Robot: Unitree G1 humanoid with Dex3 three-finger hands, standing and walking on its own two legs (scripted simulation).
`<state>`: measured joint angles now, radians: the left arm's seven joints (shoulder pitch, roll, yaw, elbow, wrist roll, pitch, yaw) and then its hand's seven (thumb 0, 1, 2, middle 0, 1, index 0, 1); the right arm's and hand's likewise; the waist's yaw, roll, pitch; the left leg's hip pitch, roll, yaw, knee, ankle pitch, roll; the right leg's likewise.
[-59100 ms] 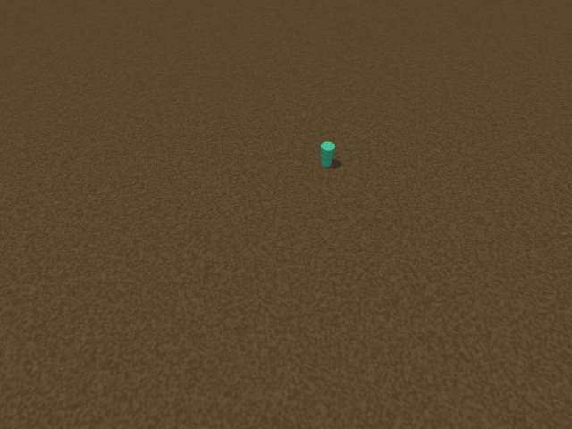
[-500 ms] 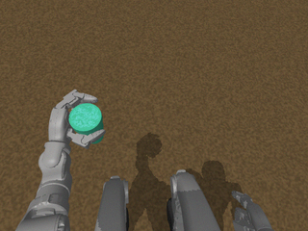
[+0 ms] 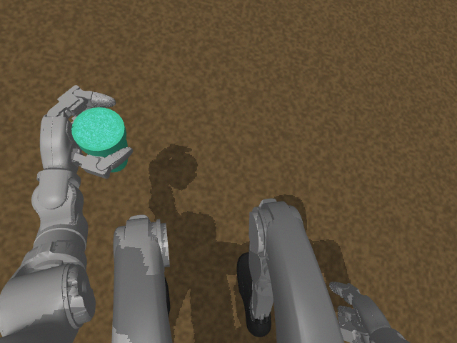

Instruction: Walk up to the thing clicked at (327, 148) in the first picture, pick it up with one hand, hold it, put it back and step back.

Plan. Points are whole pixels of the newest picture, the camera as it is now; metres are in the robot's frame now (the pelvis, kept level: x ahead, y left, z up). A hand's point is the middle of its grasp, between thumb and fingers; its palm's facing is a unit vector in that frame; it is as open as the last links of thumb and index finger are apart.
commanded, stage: crouch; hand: left
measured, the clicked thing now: (107, 146) +0.45 +0.17 -0.08
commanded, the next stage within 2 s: lower in 0.74 s
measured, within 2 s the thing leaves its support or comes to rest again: neither
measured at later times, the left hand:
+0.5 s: hand (110, 145) +0.48 +0.18 -0.14, palm faces -0.05 -1.00 -0.02, open 10.0 cm
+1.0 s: hand (116, 150) +0.49 +0.18 -0.19, palm faces -0.03 -1.00 -0.02, open 10.0 cm
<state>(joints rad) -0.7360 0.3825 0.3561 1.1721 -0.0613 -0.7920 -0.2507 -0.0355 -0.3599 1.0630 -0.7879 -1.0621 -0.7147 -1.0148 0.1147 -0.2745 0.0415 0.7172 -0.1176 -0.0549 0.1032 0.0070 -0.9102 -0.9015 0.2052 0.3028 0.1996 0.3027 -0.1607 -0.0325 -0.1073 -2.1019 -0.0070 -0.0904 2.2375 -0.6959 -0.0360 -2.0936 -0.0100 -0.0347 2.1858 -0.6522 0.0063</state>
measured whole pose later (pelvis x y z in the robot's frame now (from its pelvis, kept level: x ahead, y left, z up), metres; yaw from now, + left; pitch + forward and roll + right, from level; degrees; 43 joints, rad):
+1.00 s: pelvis +0.00 +0.01 -0.08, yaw -7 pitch +24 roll -11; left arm -0.77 0.63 0.39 1.29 -0.06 -0.87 -0.16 -0.03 -0.36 1.06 -0.78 -1.08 -0.71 -1.03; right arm 0.00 -0.35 0.27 0.65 -0.22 0.03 0.15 0.00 -0.91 -0.90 0.21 0.30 0.20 0.30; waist -0.27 -0.11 0.13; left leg -2.25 -0.02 -0.23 2.54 -0.72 -0.03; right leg -2.18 0.02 -0.14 2.37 -0.63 0.04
